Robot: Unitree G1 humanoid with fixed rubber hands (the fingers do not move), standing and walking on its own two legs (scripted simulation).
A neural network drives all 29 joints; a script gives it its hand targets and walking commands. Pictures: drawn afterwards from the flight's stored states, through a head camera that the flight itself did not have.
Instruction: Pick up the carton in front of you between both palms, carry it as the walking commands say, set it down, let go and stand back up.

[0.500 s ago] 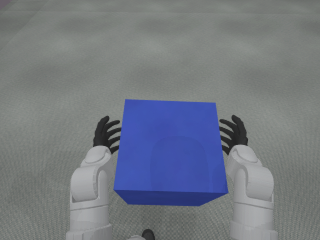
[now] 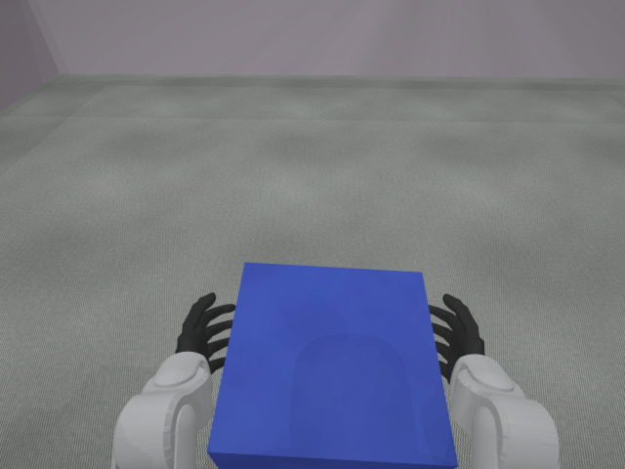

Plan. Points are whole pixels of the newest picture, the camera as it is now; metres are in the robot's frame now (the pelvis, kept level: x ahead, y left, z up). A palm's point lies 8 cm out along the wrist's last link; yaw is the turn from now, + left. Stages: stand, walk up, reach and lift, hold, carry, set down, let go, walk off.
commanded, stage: carry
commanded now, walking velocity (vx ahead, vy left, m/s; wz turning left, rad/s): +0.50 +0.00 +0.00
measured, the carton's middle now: (325, 390) +0.25 +0.00 +0.02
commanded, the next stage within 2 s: none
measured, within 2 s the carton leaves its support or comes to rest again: neither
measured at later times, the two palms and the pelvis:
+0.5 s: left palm (222, 202) +0.54 +0.17 +0.09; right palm (399, 199) +0.54 -0.13 +0.10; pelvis +0.32 +0.02 +0.00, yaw -1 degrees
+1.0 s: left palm (257, 115) +0.86 +0.15 +0.10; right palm (386, 116) +0.87 -0.15 +0.10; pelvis +0.65 +0.00 +0.00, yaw +0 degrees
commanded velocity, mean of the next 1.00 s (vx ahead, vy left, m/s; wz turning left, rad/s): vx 0.50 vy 0.00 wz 0.00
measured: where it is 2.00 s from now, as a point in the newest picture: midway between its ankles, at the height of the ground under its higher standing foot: (317, 279)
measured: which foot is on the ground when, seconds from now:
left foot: down 0.00-0.00, up 0.02-0.46, down 0.48-1.00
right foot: down 0.00-0.52, up 0.54-0.98, down 1.00-1.00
